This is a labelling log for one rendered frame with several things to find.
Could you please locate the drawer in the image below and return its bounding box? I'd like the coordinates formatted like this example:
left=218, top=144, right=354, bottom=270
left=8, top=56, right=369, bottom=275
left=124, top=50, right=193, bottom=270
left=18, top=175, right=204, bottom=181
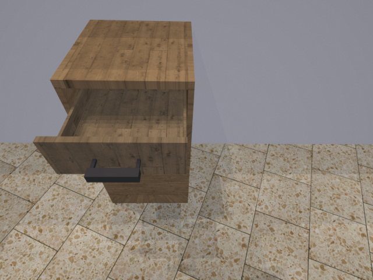
left=33, top=89, right=188, bottom=174

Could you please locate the handle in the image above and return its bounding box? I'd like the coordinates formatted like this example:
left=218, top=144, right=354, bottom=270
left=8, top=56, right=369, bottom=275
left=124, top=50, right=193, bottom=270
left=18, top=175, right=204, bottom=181
left=84, top=159, right=141, bottom=183

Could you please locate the cabinet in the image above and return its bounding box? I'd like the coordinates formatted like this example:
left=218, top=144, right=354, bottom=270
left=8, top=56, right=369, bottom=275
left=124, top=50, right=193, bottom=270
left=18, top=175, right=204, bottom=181
left=50, top=20, right=195, bottom=203

